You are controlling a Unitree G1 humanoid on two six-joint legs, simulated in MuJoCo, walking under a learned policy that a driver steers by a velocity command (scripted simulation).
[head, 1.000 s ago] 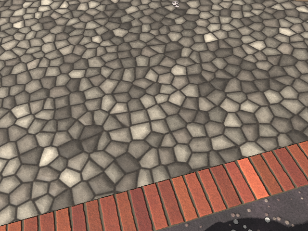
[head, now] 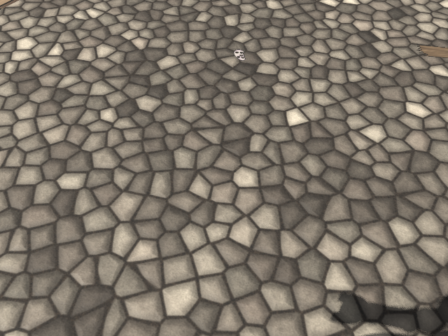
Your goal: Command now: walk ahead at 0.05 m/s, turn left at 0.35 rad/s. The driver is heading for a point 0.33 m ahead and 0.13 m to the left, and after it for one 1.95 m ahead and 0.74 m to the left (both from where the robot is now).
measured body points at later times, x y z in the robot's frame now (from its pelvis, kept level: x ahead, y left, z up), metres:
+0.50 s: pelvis +0.06 -0.01 +0.01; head +0.07 -0.02 +0.46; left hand +0.09 +0.30 -0.09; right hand +0.25 -0.26 -0.10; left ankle +0.02 +0.12 -0.68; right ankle +0.06 -0.13 -0.73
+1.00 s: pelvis +0.20 +0.13 -0.02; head +0.25 +0.16 +0.43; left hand +0.17 +0.43 -0.13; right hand +0.49 -0.01 -0.12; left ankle +0.19 +0.24 -0.73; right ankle +0.21 -0.03 -0.66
